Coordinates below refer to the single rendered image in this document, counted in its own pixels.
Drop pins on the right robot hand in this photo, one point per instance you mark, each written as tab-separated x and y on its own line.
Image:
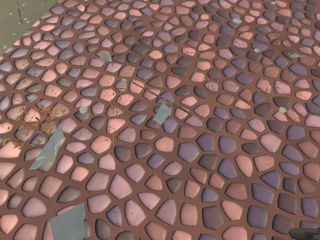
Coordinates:
299	233

